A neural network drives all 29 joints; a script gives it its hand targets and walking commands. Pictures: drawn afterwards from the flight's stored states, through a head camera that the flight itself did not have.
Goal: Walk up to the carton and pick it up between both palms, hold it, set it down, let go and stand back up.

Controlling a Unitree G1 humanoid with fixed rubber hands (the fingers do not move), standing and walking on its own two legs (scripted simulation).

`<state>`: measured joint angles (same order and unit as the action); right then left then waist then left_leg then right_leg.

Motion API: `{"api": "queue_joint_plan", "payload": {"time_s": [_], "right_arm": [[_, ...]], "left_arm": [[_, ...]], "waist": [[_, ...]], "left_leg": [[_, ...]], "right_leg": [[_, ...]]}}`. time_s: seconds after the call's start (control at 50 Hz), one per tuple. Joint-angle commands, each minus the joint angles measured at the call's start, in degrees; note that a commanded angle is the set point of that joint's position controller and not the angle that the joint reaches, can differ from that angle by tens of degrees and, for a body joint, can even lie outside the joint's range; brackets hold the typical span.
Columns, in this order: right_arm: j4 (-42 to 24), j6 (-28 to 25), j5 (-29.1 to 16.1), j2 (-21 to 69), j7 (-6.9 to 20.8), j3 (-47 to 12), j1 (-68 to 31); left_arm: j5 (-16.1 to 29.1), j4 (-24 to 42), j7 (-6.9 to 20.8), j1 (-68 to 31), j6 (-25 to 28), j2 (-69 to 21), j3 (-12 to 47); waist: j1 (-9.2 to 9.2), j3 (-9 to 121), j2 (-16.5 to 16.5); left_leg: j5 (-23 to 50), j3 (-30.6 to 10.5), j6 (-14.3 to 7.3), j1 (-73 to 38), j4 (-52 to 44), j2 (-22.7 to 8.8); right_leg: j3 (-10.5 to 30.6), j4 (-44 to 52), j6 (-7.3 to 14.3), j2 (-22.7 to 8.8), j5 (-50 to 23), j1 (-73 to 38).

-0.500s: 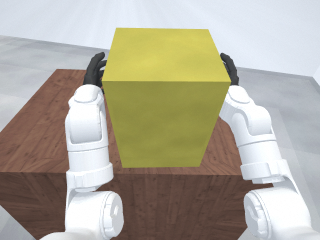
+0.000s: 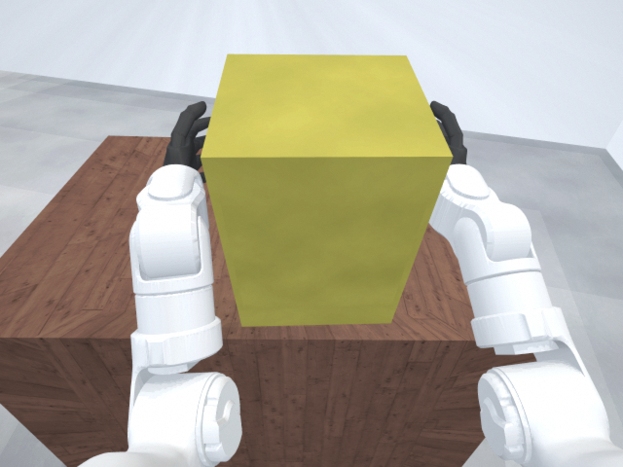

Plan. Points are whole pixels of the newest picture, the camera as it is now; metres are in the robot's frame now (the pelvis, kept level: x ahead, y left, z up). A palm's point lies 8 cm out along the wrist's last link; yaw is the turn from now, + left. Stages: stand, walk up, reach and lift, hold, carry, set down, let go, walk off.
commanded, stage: hold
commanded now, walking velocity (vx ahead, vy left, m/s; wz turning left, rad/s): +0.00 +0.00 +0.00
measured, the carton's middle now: (317, 202) +0.37 +0.01 +0.21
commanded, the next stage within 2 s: none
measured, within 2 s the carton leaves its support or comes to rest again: neither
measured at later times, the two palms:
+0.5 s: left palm (184, 172) +0.35 +0.15 +0.26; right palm (446, 171) +0.36 -0.14 +0.26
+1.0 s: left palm (183, 172) +0.35 +0.15 +0.26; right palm (444, 171) +0.36 -0.14 +0.26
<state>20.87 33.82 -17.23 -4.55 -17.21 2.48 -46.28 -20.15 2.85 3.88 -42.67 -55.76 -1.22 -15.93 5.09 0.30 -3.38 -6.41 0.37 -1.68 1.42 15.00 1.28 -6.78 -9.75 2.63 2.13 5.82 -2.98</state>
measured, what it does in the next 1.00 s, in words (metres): stands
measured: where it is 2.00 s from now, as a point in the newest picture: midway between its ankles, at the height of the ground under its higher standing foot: outside the picture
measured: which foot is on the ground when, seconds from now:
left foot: down 0.00-1.00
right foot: down 0.00-1.00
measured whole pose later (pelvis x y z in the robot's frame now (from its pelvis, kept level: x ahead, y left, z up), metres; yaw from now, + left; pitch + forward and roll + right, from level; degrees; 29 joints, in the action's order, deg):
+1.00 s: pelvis +0.00 +0.00 +0.00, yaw +0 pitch -7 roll -1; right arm 21.1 33.7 -16.6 -3.7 -17.4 3.3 -46.3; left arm -20.2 2.3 4.5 -43.2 -55.7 -1.0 -16.4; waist 4.9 0.4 -3.5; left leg -6.4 0.1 -1.5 1.5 15.1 1.2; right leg -7.0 -10.2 2.8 2.2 6.1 -2.8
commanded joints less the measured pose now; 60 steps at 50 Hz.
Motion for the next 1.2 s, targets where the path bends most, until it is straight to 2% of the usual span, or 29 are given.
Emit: {"api": "queue_joint_plan", "payload": {"time_s": [0.0,0.06,0.08,0.18,0.24,0.3,0.32,0.36,0.38,0.46,0.54,0.6,0.64,0.72,0.82,0.88,0.94,0.98,1.0,1.08,1.12,1.18], "right_arm": [[-12.6,-2.4,-4.4,17.6,2.1,-13.4,-35.3],[-11.0,-2.3,-4.0,17.5,2.5,-11.9,-36.2],[-11.2,-2.5,-3.5,17.7,2.5,-12.3,-36.2],[-10.2,-2.3,-3.2,17.8,2.5,-12.4,-35.7],[-10.5,-2.4,-3.1,17.9,2.5,-12.1,-36.1],[-12.8,-2.7,-3.2,18.4,2.3,-12.3,-35.9],[-12.1,-2.6,-3.2,18.3,2.1,-12.3,-35.3],[-13.3,-2.5,-4.2,18.4,1.9,-12.9,-35.3],[-13.1,-2.3,-3.9,18.1,1.8,-13.2,-34.9],[-10.3,-2.3,-3.3,17.7,2.5,-11.8,-35.5],[-10.7,-2.5,-2.4,17.8,2.6,-11.8,-36.6],[-10.7,-2.5,-2.9,18.3,2.5,-12.0,-35.5],[-11.7,-2.7,-3.3,18.4,2.2,-12.6,-35.5],[-11.8,-2.6,-2.9,17.7,2.2,-12.2,-35.8],[-12.5,-3.0,-3.4,18.5,2.4,-12.7,-35.5],[-12.1,-2.6,-3.1,18.7,2.0,-13.0,-34.6],[-10.8,-2.2,-3.4,18.4,2.0,-12.7,-34.6],[-11.6,-2.3,-3.3,18.1,2.0,-12.7,-34.3],[-12.6,-2.5,-3.6,17.9,2.0,-12.7,-34.3],[-11.7,-2.5,-3.3,17.6,2.2,-12.5,-35.2],[-12.7,-2.7,-3.4,18.3,2.1,-13.0,-35.5],[-13.9,-3.1,-3.4,19.1,2.0,-13.6,-35.7]], "left_arm": [[9.8,5.4,7.5,-31.2,2.8,-21.2,20.5],[9.7,5.2,7.5,-33.1,3.2,-20.7,20.0],[10.1,4.8,7.4,-33.2,3.4,-21.2,20.0],[9.4,3.4,7.6,-32.9,3.4,-20.9,19.4],[9.5,4.0,7.7,-33.7,3.8,-20.6,19.4],[9.8,4.2,7.8,-32.5,3.8,-21.5,19.6],[9.5,5.5,7.9,-33.2,3.8,-21.4,20.1],[9.9,7.2,7.8,-32.8,3.7,-21.0,21.3],[10.0,5.9,7.8,-32.1,3.6,-21.1,20.7],[9.4,4.7,7.7,-33.4,3.3,-20.6,19.8],[9.1,2.1,7.8,-32.8,3.4,-20.5,18.3],[9.4,3.2,7.7,-32.7,3.7,-20.6,18.3],[9.4,4.5,7.8,-32.8,3.8,-21.4,19.2],[9.7,3.6,8.0,-32.9,3.7,-20.9,19.5],[9.8,6.3,7.4,-33.0,3.8,-21.3,20.9],[9.3,5.1,7.8,-32.3,3.4,-20.7,20.1],[9.6,4.5,7.9,-32.1,3.2,-20.3,19.7],[9.6,4.6,7.9,-31.6,3.3,-20.6,20.0],[10.0,6.1,7.8,-31.4,3.4,-21.1,20.7],[9.6,4.4,7.6,-31.5,3.2,-21.2,19.7],[9.6,4.6,7.6,-31.2,3.2,-21.3,19.8],[10.2,6.8,7.5,-32.6,3.8,-21.2,20.9]], "waist": [[-0.01,17.7,3.9],[0.2,16.7,4.7],[0.08,17.0,3.7],[0.19,17.8,3.6],[0.14,18.7,3.2],[0.21,20.1,3.9],[0.97,20.5,4.9],[0.71,21.7,5.5],[0.66,20.8,5.0],[0.01,16.2,4.7],[-0.02,16.3,2.7],[-0.52,17.9,2.9],[0.07,19.7,3.8],[0.54,19.2,4.1],[0.34,19.9,5.3],[0.11,18.1,4.1],[0.11,16.9,3.7],[0.02,18.1,3.9],[0.74,19.2,4.1],[-0.03,17.9,4.5],[-0.35,17.9,3.6],[0.15,21.0,3.5]], "left_leg": [[10.8,-1.1,3.0,-4.2,-1.0,-0.5],[7.0,-0.5,3.0,-2.1,-1.7,-0.4],[6.4,-0.5,2.8,-1.3,-1.7,-0.3],[8.1,-0.7,2.8,-3.3,-1.2,-0.5],[6.3,-0.4,2.6,-2.5,-1.5,-0.3],[10.5,-0.6,2.6,-3.3,-0.5,0.0],[11.5,-0.5,2.9,-4.2,-0.1,0.1],[13.3,-0.7,3.0,-5.6,0.3,0.1],[13.1,-0.9,2.9,-5.2,0.2,0.1],[6.7,-0.6,3.0,-1.6,-1.6,-0.3],[4.5,-0.2,2.2,-0.7,-2.0,-0.1],[7.2,-0.5,2.2,-2.0,-1.7,-0.3],[9.9,-0.7,2.7,-3.3,-1.0,-0.2],[9.0,-0.6,3.0,-3.8,-0.8,-0.3],[9.7,-0.7,2.8,-3.9,-0.6,-0.3],[10.4,-0.3,2.5,-3.0,-0.7,0.0],[7.5,-0.3,2.4,-1.4,-1.4,-0.1],[7.8,-0.6,2.4,-2.6,-1.5,-0.3],[9.2,-0.9,2.7,-4.0,-1.2,-0.3],[8.8,-0.8,3.0,-3.3,-1.2,-0.6],[9.9,-0.5,2.6,-2.6,-1.0,-0.5],[11.5,-0.5,2.7,-4.5,-0.4,-0.2]], "right_leg": [[2.0,-0.3,-3.5,-1.0,-10.2,-5.7],[1.7,-0.7,-3.7,-0.7,-7.0,-4.7],[1.9,-0.6,-3.8,-1.1,-6.8,-5.1],[2.0,-0.4,-3.8,-1.1,-7.9,-4.7],[1.7,-0.7,-3.9,-0.9,-6.9,-5.2],[2.1,-0.7,-3.8,-1.1,-10.7,-5.7],[2.3,-1.0,-3.8,-1.1,-11.4,-5.9],[2.2,-1.0,-3.6,-0.8,-11.9,-5.8],[2.3,-0.7,-3.6,-1.0,-12.5,-6.0],[1.6,-0.6,-3.5,-0.9,-6.8,-4.6],[1.9,-0.8,-4.1,-1.1,-6.4,-5.7],[1.9,-0.7,-4.0,-1.2,-8.0,-5.9],[2.1,-0.9,-3.7,-0.9,-10.2,-6.2],[1.8,-0.5,-3.8,-1.0,-8.7,-5.1],[1.8,-0.8,-3.4,-0.9,-9.2,-4.9],[2.0,-0.7,-3.9,-1.4,-10.7,-5.4],[2.0,-0.5,-3.9,-1.4,-8.3,-5.6],[1.8,-0.6,-3.8,-1.4,-8.5,-6.0],[1.8,-0.7,-3.7,-1.2,-9.2,-5.6],[1.7,-0.5,-3.5,-0.9,-8.4,-5.3],[1.8,-0.5,-3.7,-1.2,-9.4,-5.9],[1.9,-0.6,-3.8,-1.0,-10.8,-5.5]]}}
